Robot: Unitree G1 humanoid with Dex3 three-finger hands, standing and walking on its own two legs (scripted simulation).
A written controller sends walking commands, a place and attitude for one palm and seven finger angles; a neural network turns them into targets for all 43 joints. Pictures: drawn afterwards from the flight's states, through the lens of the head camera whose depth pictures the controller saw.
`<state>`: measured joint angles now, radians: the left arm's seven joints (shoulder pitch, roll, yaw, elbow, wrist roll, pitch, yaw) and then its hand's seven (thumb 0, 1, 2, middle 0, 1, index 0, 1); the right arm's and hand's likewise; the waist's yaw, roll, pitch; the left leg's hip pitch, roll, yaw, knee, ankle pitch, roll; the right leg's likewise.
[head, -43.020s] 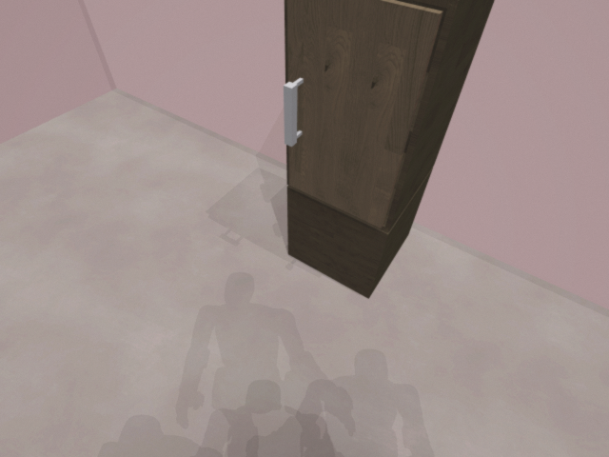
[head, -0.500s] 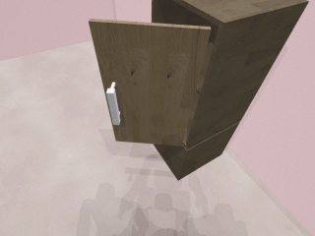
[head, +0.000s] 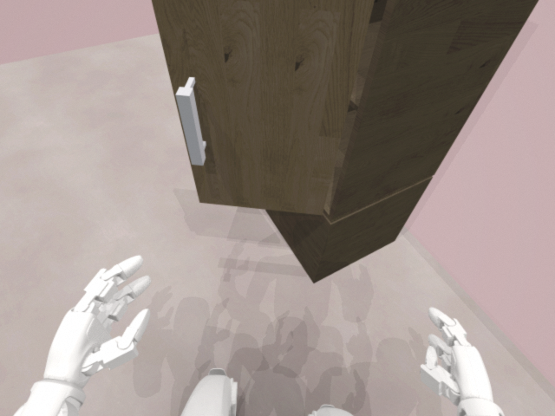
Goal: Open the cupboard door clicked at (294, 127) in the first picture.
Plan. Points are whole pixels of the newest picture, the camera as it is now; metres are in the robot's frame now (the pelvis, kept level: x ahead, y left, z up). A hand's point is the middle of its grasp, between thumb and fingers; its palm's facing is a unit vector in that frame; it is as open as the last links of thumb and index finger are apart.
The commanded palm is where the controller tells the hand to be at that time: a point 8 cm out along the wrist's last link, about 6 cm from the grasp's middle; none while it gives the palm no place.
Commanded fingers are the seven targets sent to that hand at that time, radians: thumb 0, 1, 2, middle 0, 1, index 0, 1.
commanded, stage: raise the hand with hooked fingers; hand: left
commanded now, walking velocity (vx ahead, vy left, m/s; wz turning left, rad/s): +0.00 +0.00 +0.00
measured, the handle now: (195, 123) +0.63 +0.21 +0.03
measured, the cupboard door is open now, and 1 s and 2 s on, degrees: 55 55 55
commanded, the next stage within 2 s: move the hooked fingers beside the handle in 1.72 s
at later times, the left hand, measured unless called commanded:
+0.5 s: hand (86, 307) +0.24 +0.27 +0.04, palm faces +0.02 -1.00 -0.06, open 11.3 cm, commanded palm +0.22 +0.31 +0.03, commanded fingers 0.00 -0.15 0.45 -0.28 -0.98 -0.28 -0.98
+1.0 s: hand (63, 297) +0.26 +0.30 +0.03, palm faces -0.03 -1.00 -0.05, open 13.8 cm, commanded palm +0.24 +0.35 +0.05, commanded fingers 0.00 -0.50 0.30 -0.30 -1.20 -0.30 -1.20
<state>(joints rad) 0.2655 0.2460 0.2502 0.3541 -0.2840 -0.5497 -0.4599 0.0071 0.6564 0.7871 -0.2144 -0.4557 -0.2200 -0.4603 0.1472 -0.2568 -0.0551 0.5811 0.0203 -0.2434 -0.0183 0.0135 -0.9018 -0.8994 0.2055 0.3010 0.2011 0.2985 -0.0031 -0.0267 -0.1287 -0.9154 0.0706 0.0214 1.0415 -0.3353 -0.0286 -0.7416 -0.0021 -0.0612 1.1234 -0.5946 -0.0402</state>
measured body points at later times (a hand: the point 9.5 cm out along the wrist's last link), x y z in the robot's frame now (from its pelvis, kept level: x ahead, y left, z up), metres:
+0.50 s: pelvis -0.01 +0.03 -0.01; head +0.06 +0.04 +0.43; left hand +0.24 +0.32 +0.04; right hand +0.13 -0.22 -0.10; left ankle +0.10 +0.14 -0.66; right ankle -0.02 -0.09 -0.66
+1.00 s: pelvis -0.01 +0.05 -0.01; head +0.05 +0.07 +0.44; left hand +0.25 +0.36 +0.04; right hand +0.17 -0.19 -0.07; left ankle +0.10 +0.14 -0.66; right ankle -0.02 -0.09 -0.66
